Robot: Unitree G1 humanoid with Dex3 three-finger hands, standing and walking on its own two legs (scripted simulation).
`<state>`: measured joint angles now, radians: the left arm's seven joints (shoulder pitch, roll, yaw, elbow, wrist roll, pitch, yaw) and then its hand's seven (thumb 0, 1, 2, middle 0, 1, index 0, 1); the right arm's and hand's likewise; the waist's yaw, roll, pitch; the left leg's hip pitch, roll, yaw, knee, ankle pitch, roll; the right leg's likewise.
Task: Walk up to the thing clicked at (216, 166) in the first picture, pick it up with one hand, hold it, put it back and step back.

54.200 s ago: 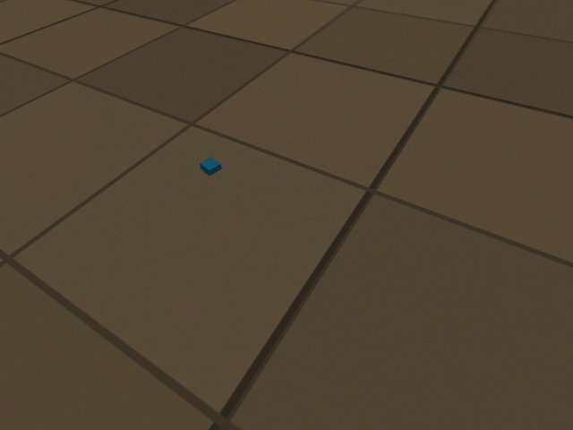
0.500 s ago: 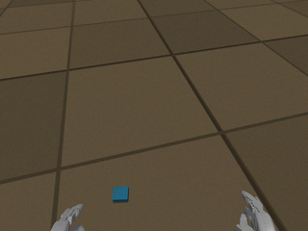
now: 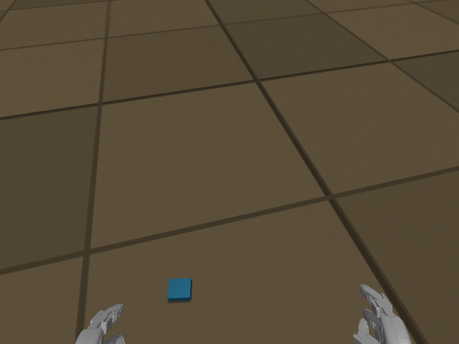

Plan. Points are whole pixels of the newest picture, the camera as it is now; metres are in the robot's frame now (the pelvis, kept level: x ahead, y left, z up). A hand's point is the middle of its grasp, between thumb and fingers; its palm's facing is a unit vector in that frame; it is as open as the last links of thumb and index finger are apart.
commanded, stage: home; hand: left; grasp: from above
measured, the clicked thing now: (180, 289) +0.50 +0.21 -0.70
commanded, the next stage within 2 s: stand in 0.14 s
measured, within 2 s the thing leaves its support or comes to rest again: neither
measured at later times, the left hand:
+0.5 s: hand out of the picture +0.11 +0.24 -0.10, palm faces +0.05 -0.94 -0.35, open 7.4 cm
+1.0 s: hand out of the picture +0.01 +0.25 -0.10, palm faces +0.07 -0.94 -0.32, open 7.4 cm
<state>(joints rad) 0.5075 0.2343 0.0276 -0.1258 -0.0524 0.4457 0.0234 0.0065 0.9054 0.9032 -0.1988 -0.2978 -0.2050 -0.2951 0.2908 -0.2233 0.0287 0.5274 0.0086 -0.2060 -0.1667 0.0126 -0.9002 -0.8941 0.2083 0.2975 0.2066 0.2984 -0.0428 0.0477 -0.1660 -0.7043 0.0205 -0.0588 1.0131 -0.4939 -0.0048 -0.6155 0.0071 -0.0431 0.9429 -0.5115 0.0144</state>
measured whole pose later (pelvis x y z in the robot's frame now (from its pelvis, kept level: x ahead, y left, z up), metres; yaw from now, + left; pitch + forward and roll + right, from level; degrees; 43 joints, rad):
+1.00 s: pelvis -0.02 +0.01 +0.06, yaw +2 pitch -5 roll +0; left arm 0.19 0.28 0.04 1.10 0.04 0.01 0.03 0.00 0.90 0.90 -0.20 -0.30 -0.21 -0.30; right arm 0.16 -0.27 -0.04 1.10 -0.03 0.01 -0.01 0.01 -0.90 -0.89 0.21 0.30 0.21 0.30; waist 0.02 0.01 0.06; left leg -0.15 -0.04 -0.04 0.42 -0.19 0.02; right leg -0.07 -0.05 -0.04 0.39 -0.23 0.04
